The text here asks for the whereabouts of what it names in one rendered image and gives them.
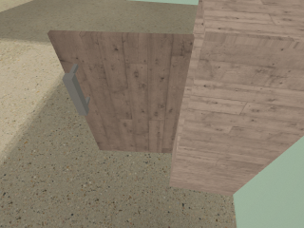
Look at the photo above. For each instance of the handle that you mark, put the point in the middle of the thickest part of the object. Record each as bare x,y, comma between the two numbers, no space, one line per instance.
74,90

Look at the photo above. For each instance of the cupboard door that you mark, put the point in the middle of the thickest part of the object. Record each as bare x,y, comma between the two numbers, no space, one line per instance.
135,82

